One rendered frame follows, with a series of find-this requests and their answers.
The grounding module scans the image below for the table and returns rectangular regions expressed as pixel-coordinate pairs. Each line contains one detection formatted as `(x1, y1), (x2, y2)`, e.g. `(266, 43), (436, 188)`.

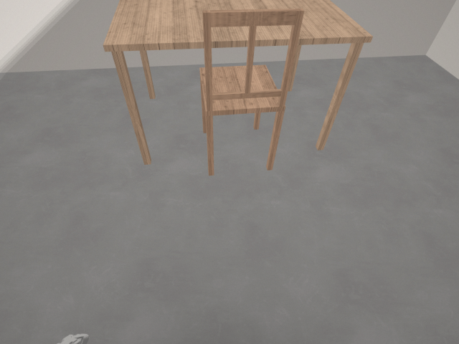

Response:
(103, 0), (373, 165)

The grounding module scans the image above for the chair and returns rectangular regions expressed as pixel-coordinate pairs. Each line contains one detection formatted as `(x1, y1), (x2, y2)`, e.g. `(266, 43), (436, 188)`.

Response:
(199, 9), (304, 176)

